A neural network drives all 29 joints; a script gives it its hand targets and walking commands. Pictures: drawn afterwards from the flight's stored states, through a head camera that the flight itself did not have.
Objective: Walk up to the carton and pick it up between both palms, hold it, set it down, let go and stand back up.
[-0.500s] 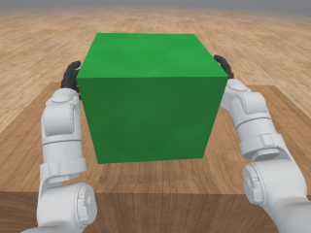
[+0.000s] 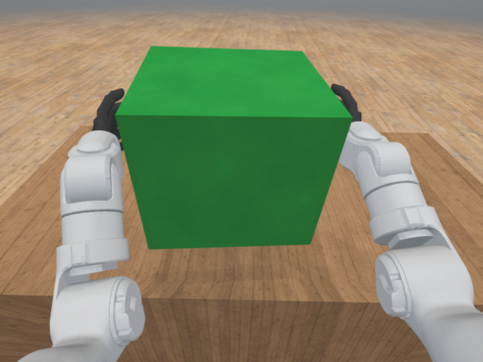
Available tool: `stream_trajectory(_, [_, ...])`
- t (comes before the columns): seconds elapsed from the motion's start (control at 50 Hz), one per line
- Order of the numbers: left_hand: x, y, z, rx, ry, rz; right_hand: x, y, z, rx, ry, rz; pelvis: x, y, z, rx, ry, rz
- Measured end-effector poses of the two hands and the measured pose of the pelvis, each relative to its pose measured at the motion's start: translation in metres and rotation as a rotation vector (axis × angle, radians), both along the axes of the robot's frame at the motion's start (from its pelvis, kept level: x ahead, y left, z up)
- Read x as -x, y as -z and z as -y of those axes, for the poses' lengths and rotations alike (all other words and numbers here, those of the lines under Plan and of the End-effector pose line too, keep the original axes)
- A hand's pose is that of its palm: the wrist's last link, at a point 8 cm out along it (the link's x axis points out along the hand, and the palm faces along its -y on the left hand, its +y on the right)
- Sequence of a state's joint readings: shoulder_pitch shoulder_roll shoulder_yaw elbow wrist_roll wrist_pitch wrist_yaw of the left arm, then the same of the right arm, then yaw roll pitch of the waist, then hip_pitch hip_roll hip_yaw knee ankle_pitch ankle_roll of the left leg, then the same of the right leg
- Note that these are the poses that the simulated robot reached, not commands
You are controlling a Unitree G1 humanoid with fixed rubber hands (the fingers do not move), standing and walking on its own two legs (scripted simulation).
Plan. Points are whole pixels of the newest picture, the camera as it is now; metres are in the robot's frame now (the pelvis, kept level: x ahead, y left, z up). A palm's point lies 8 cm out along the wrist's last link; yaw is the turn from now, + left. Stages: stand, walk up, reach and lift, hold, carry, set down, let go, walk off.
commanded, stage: hold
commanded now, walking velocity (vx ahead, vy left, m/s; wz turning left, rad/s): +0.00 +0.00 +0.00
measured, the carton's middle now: (229, 144) +0.42 +0.00 +0.22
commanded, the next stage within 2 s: none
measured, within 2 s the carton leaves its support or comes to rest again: neither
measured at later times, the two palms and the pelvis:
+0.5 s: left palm (113, 145) +0.36 +0.18 +0.26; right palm (352, 131) +0.36 -0.19 +0.27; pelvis +0.00 +0.00 +0.00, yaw +0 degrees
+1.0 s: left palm (109, 141) +0.36 +0.18 +0.26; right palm (349, 129) +0.37 -0.18 +0.27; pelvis +0.00 +0.00 +0.00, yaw +1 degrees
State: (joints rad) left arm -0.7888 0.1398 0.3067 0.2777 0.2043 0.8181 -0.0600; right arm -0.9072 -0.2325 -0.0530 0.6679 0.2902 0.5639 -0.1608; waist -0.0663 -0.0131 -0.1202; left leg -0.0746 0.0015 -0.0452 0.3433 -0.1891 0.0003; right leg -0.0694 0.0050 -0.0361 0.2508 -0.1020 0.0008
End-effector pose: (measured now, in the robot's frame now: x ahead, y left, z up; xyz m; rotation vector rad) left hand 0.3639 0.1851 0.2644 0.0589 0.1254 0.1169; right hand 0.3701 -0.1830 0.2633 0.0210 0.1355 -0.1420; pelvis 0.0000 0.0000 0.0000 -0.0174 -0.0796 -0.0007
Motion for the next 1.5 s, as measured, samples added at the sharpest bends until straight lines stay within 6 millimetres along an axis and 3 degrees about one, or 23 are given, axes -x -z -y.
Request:
stream_trajectory(0.3, [0.000, 0.009, 0.001, 0.017, 0.005, -0.011, 0.001, -0.001, 0.001, 0.018, 0.004, -0.011, -0.003, 0.000, 0.000, 0.003, -0.002, 0.001])
stream_trajectory(1.5, [0.002, -0.002, 0.003, 0.005, -0.003, 0.014, 0.001, -0.005, 0.003, 0.003, -0.002, 0.013, -0.002, 0.000, 0.003, 0.001, -0.003, -0.006])
